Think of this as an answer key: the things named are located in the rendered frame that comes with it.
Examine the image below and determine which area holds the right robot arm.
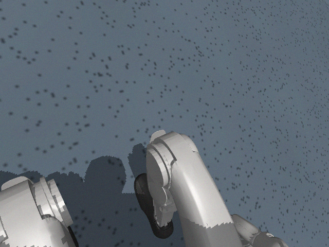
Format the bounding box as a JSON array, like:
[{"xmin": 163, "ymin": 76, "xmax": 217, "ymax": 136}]
[{"xmin": 253, "ymin": 232, "xmax": 289, "ymax": 247}]

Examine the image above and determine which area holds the left robot foot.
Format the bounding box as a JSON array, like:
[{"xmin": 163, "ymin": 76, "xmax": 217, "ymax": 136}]
[{"xmin": 68, "ymin": 226, "xmax": 79, "ymax": 247}]

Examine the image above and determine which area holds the right robot foot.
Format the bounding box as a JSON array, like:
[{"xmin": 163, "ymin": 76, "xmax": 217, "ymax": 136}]
[{"xmin": 134, "ymin": 173, "xmax": 173, "ymax": 239}]

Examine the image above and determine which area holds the right robot hand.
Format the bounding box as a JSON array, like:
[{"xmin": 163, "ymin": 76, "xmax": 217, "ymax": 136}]
[{"xmin": 231, "ymin": 214, "xmax": 262, "ymax": 247}]

